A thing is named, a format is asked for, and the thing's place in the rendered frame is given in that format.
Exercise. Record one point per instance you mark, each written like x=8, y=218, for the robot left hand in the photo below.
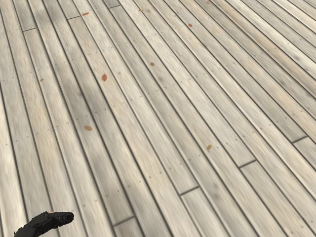
x=43, y=223

